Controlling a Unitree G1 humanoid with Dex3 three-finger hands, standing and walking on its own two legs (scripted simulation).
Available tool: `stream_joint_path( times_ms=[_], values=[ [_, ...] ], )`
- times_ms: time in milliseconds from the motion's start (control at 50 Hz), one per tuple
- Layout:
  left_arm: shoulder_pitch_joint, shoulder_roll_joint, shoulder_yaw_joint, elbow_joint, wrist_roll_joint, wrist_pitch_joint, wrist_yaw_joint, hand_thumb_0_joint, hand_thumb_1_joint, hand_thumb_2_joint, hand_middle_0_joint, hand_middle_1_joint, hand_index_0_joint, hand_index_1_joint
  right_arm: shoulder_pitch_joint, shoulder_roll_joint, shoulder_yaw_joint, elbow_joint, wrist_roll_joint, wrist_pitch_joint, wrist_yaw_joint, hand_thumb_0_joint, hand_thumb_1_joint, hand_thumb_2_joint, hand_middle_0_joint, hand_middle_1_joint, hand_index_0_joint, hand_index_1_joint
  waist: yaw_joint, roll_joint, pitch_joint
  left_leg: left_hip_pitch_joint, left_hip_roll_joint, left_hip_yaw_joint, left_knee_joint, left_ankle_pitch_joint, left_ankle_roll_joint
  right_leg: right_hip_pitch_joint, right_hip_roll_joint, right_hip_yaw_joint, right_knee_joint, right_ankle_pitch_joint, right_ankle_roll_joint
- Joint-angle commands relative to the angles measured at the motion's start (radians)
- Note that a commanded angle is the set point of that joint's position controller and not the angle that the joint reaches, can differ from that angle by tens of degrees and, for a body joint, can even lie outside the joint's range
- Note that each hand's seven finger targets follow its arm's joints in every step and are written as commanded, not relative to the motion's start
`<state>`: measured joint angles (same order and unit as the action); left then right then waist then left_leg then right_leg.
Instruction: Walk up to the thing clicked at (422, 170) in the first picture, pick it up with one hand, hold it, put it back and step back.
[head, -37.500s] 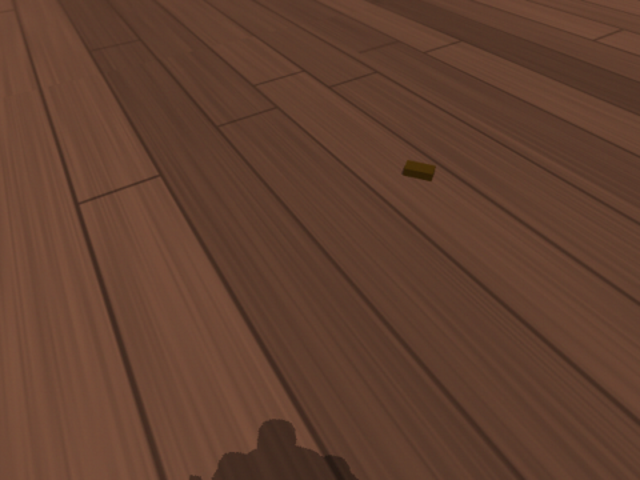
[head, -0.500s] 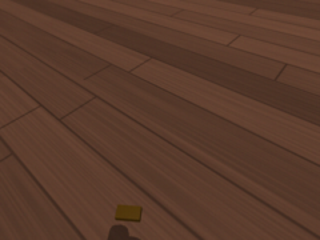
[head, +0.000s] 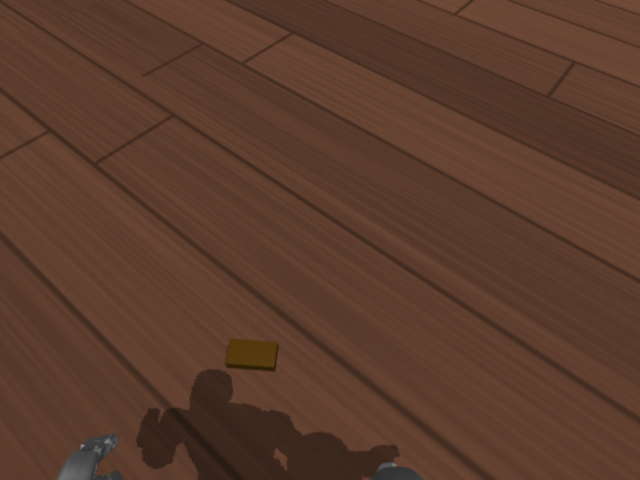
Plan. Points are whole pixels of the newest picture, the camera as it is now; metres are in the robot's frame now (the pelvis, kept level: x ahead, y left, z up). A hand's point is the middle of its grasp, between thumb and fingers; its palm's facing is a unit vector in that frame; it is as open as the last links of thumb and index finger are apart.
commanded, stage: step back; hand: left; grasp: from above
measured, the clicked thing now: (252, 354) +0.50 +0.21 -0.74
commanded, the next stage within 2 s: none
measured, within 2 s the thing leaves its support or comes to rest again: neither
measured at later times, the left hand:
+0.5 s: hand out of the picture +0.03 +0.25 -0.13, palm faces -0.06 -0.91 -0.40, open 7.4 cm
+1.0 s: hand out of the picture -0.13 +0.29 -0.15, palm faces -0.04 -0.93 -0.36, open 7.4 cm
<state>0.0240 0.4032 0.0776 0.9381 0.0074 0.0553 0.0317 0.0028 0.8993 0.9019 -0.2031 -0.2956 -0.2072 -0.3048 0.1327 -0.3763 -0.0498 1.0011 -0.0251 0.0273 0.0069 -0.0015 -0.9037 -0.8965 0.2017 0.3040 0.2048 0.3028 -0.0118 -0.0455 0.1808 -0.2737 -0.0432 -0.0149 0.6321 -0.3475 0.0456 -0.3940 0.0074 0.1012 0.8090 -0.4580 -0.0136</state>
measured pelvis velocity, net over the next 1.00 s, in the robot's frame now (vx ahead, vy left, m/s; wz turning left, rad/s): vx -0.23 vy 0.02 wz -0.08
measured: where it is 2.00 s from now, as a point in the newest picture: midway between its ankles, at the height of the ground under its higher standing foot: outside the picture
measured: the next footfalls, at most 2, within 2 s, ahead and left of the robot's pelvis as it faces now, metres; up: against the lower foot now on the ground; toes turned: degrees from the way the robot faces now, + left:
right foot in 0.36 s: -0.03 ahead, -0.12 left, +0.00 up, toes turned -1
left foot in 0.72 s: -0.13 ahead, +0.12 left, +0.00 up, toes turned -5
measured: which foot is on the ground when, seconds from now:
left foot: down 0.00-0.38, up 0.40-0.70, down 0.72-1.00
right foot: up 0.00-0.34, down 0.36-0.74, up 0.76-1.00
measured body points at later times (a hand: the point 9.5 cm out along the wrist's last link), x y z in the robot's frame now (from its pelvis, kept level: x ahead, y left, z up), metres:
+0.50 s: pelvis -0.09 -0.01 +0.00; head -0.04 -0.03 +0.45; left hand +0.03 +0.29 -0.10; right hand +0.00 -0.32 -0.13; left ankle -0.09 +0.12 -0.66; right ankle -0.07 -0.12 -0.73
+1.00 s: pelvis -0.23 +0.02 +0.01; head -0.17 +0.05 +0.45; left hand -0.12 +0.34 -0.13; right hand -0.13 -0.29 -0.09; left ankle -0.17 +0.13 -0.73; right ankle -0.29 -0.14 -0.64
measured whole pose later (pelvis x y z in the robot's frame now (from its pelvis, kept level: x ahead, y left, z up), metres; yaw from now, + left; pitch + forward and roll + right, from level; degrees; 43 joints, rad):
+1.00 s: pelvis -0.23 +0.02 +0.01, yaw -4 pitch -2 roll -1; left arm 0.19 0.40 0.10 0.83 0.02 0.07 0.02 0.00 0.90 0.90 -0.20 -0.30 -0.21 -0.30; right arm 0.14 -0.35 -0.04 0.84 -0.03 0.01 -0.01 0.00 -0.90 -0.90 0.21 0.30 0.21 0.30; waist 0.03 -0.06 0.17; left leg -0.30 0.01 -0.01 0.54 -0.21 0.03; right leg -0.41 0.11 0.18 1.16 -0.48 0.03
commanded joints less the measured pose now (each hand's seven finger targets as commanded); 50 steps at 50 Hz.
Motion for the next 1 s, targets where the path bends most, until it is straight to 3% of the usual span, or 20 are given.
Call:
stream_joint_path(
  times_ms=[0, 40, 220, 320, 340, 360, 380, 400, 440, 480, 560, 620, 680, 700, 720, 740, 760, 820, 880, 980],
  values=[
    [0.056, 0.137, 0.025, -0.083, -0.003, -0.003, 0.019, 0.0, 0.9, 0.9, -0.2, -0.3, -0.2, -0.3, -0.014, -0.277, -0.071, -0.106, -0.008, -0.018, -0.035, 0.0, -0.9, -0.9, 0.2, 0.3, 0.2, 0.3, 0.003, 0.216, -0.239, 0.197, 0.341, -0.319, -0.215, 0.837, 0.142, -0.097, 0.093, 0.117, 0.33, -0.144, -0.024],
    [0.099, 0.154, 0.025, -0.078, -0.01, -0.003, 0.015, 0.0, 0.9, 0.9, -0.2, -0.3, -0.2, -0.3, -0.058, -0.239, -0.06, -0.13, -0.012, -0.023, -0.045, 0.0, -0.9, -0.9, 0.2, 0.3, 0.2, 0.3, 0.033, 0.206, -0.247, 0.236, 0.278, -0.216, -0.163, 0.815, 0.142, -0.126, 0.088, 0.098, 0.368, -0.054, -0.01],
    [0.094, 0.147, 0.04, -0.144, 0.007, -0.028, 0.001, 0.0, 0.9, 0.9, -0.2, -0.3, -0.2, -0.3, 0.045, -0.237, -0.068, -0.175, 0.006, -0.017, -0.047, 0.0, -0.9, -0.9, 0.2, 0.3, 0.2, 0.3, -0.03, 0.162, -0.252, 0.311, 0.301, -0.205, -0.104, 0.721, 0.196, -0.056, 0.029, -0.004, 0.04, -0.031, 0.031],
    [0.215, 0.141, 0.053, -0.093, 0.024, -0.043, -0.005, 0.0, 0.9, 0.9, -0.2, -0.3, -0.2, -0.3, -0.051, -0.24, -0.06, -0.202, 0.02, -0.002, -0.035, 0.0, -0.9, -0.9, 0.2, 0.3, 0.2, 0.3, 0.036, 0.128, -0.267, 0.05, 0.245, -0.163, -0.023, 0.413, 0.101, 0.247, 0.013, -0.037, -0.356, 0.291, -0.025],
    [0.22, 0.188, 0.064, -0.103, 0.033, -0.05, -0.004, 0.0, 0.9, 0.9, -0.2, -0.3, -0.2, -0.3, -0.051, -0.211, -0.052, -0.209, 0.029, -0.001, -0.032, 0.0, -0.9, -0.9, 0.2, 0.3, 0.2, 0.3, 0.033, 0.023, -0.274, -0.066, 0.18, -0.126, 0.046, 0.251, 0.048, 0.308, -0.088, 0.109, -0.376, 0.41, -0.063],
    [0.179, 0.245, 0.076, -0.126, 0.03, -0.052, -0.008, 0.0, 0.9, 0.9, -0.2, -0.3, -0.2, -0.3, -0.049, -0.178, -0.04, -0.217, 0.032, 0.0, -0.03, 0.0, -0.9, -0.9, 0.2, 0.3, 0.2, 0.3, 0.025, -0.158, -0.227, -0.201, 0.014, -0.04, 0.194, -0.033, -0.018, 0.298, -0.235, 0.319, -0.438, 0.466, -0.164],
    [0.113, 0.314, 0.084, -0.162, 0.03, -0.051, -0.009, 0.0, 0.9, 0.9, -0.2, -0.3, -0.2, -0.3, -0.055, -0.182, -0.05, -0.209, 0.024, 0.011, -0.041, 0.0, -0.9, -0.9, 0.2, 0.3, 0.2, 0.3, 0.055, -0.251, -0.178, -0.159, -0.059, -0.058, 0.454, -0.297, -0.044, 0.098, -0.415, 0.481, -0.491, 0.509, -0.332],
    [0.073, 0.293, 0.085, -0.188, 0.03, -0.056, -0.005, 0.0, 0.9, 0.9, -0.2, -0.3, -0.2, -0.3, -0.024, -0.216, -0.065, -0.192, 0.021, 0.013, -0.042, 0.0, -0.9, -0.9, 0.2, 0.3, 0.2, 0.3, 0.03, -0.2, -0.126, -0.104, -0.025, -0.141, 0.566, -0.293, -0.053, -0.011, -0.427, 0.499, -0.492, 0.522, -0.344],
    [0.043, 0.21, 0.068, -0.208, 0.015, -0.054, -0.002, 0.0, 0.9, 0.9, -0.2, -0.3, -0.2, -0.3, 0.018, -0.212, -0.055, -0.163, 0.031, 0.011, -0.029, 0.0, -0.9, -0.9, 0.2, 0.3, 0.2, 0.3, 0.005, -0.074, -0.111, -0.124, -0.075, -0.16, 0.593, -0.194, -0.046, 0.038, -0.278, 0.25, -0.444, 0.586, -0.259],
    [0.022, 0.178, 0.063, -0.213, 0.023, -0.048, 0.001, 0.0, 0.9, 0.9, -0.2, -0.3, -0.2, -0.3, 0.054, -0.194, -0.045, -0.148, 0.032, 0.005, -0.035, 0.0, -0.9, -0.9, 0.2, 0.3, 0.2, 0.3, -0.002, -0.072, -0.146, -0.166, -0.104, -0.14, 0.597, -0.151, -0.062, 0.117, -0.201, 0.142, -0.399, 0.594, -0.2],
    [0.135, 0.165, 0.059, -0.218, 0.03, -0.039, 0.002, 0.0, 0.9, 0.9, -0.2, -0.3, -0.2, -0.3, 0.034, -0.18, -0.029, -0.183, 0.033, -0.008, -0.042, 0.0, -0.9, -0.9, 0.2, 0.3, 0.2, 0.3, 0.057, -0.099, -0.23, -0.24, -0.056, -0.087, 0.329, -0.176, -0.08, 0.391, -0.189, 0.127, -0.337, 0.662, -0.203],
    [0.143, 0.187, 0.061, -0.226, 0.027, -0.025, 0.001, 0.0, 0.9, 0.9, -0.2, -0.3, -0.2, -0.3, 0.058, -0.171, -0.033, -0.19, 0.021, -0.017, -0.041, 0.0, -0.9, -0.9, 0.2, 0.3, 0.2, 0.3, 0.052, -0.171, -0.274, -0.143, 0.016, -0.041, 0.054, -0.163, -0.063, 0.418, -0.222, 0.141, -0.284, 0.706, -0.197],
    [0.098, 0.197, 0.05, -0.244, 0.008, -0.006, -0.009, 0.0, 0.9, 0.9, -0.2, -0.3, -0.2, -0.3, 0.141, -0.182, -0.054, -0.152, 0.002, -0.026, -0.035, 0.0, -0.9, -0.9, 0.2, 0.3, 0.2, 0.3, -0.001, -0.122, -0.271, 0.075, 0.015, -0.004, -0.265, 0.181, -0.036, 0.252, -0.17, 0.098, -0.19, 0.567, -0.117],
    [0.109, 0.16, 0.042, -0.255, 0.005, -0.001, -0.012, 0.0, 0.9, 0.9, -0.2, -0.3, -0.2, -0.3, 0.124, -0.233, -0.07, -0.163, -0.017, -0.028, -0.035, 0.0, -0.9, -0.9, 0.2, 0.3, 0.2, 0.3, 0.008, 0.004, -0.266, 0.149, 0.135, -0.187, -0.269, 0.221, 0.002, 0.088, -0.101, 0.066, -0.125, 0.364, -0.064],
    [0.106, 0.124, 0.035, -0.259, 0.001, -0.003, -0.01, 0.0, 0.9, 0.9, -0.2, -0.3, -0.2, -0.3, 0.089, -0.333, -0.09, -0.177, -0.027, -0.027, -0.03, 0.0, -0.9, -0.9, 0.2, 0.3, 0.2, 0.3, 0.006, 0.253, -0.231, 0.195, 0.343, -0.464, -0.32, 0.343, 0.094, -0.125, 0.075, -0.021, 0.063, -0.016, -0.015],
    [0.036, 0.174, 0.061, -0.264, 0.016, -0.004, 0.006, 0.0, 0.9, 0.9, -0.2, -0.3, -0.2, -0.3, 0.064, -0.393, -0.098, -0.199, -0.02, -0.025, -0.024, 0.0, -0.9, -0.9, 0.2, 0.3, 0.2, 0.3, -0.053, 0.281, -0.191, -0.012, 0.466, -0.557, -0.333, 0.381, 0.247, -0.06, 0.099, 0.062, 0.256, -0.215, 0.011],
    [0.036, 0.192, 0.063, -0.249, 0.021, -0.005, 0.009, 0.0, 0.9, 0.9, -0.2, -0.3, -0.2, -0.3, 0.011, -0.366, -0.095, -0.204, -0.016, -0.034, -0.031, 0.0, -0.9, -0.9, 0.2, 0.3, 0.2, 0.3, -0.031, 0.247, -0.153, -0.08, 0.472, -0.553, -0.336, 0.373, 0.271, -0.036, 0.075, 0.12, 0.389, -0.172, 0.006],
    [0.163, 0.165, 0.062, -0.194, -0.003, -0.003, -0.005, 0.0, 0.9, 0.9, -0.2, -0.3, -0.2, -0.3, -0.087, -0.238, -0.058, -0.23, -0.019, -0.038, -0.037, 0.0, -0.9, -0.9, 0.2, 0.3, 0.2, 0.3, 0.069, 0.153, -0.157, 0.063, 0.257, -0.198, -0.245, 0.53, 0.134, -0.133, 0.125, 0.126, 0.473, -0.018, -0.009],
    [0.169, 0.157, 0.067, -0.189, 0.01, -0.007, -0.009, 0.0, 0.9, 0.9, -0.2, -0.3, -0.2, -0.3, 0.015, -0.213, -0.057, -0.213, -0.004, -0.04, -0.038, 0.0, -0.9, -0.9, 0.2, 0.3, 0.2, 0.3, 0.025, 0.165, -0.195, 0.214, 0.24, -0.195, -0.188, 0.609, 0.134, -0.155, 0.118, 0.097, 0.444, 0.008, 0.033],
    [0.161, 0.153, 0.055, -0.205, 0.013, -0.013, -0.007, 0.0, 0.9, 0.9, -0.2, -0.3, -0.2, -0.3, 0.052, -0.245, -0.077, -0.239, 0.004, -0.032, -0.048, 0.0, -0.9, -0.9, 0.2, 0.3, 0.2, 0.3, -0.023, 0.206, -0.229, 0.288, 0.327, -0.215, -0.16, 0.604, 0.226, -0.114, 0.056, 0.058, 0.219, -0.064, 0.062]
  ],
)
